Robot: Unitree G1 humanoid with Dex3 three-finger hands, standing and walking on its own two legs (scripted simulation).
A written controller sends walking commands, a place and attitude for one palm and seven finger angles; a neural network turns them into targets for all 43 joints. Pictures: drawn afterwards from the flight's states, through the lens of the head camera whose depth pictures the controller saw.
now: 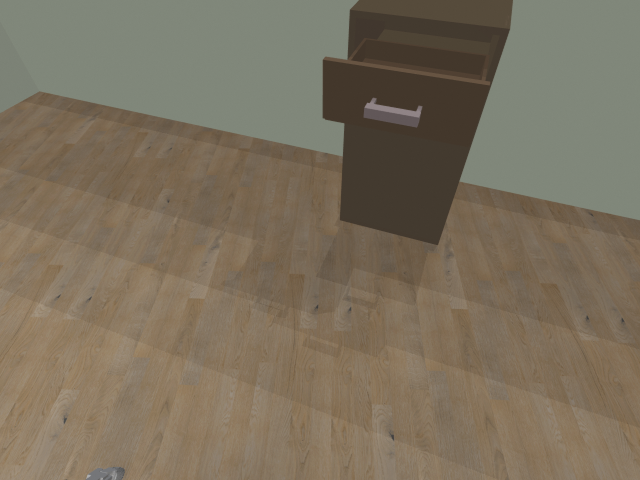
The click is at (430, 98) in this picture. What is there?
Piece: drawer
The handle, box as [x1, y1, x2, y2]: [363, 98, 422, 127]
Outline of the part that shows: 364,107 363,117 416,127 422,106 418,106 416,111 411,111 377,105 374,103 376,98 372,98 371,101 367,103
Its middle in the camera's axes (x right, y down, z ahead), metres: +0.18 -0.31 +0.94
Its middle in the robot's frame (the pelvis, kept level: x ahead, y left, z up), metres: +0.93 -0.13 -0.01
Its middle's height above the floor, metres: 0.77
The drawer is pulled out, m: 0.30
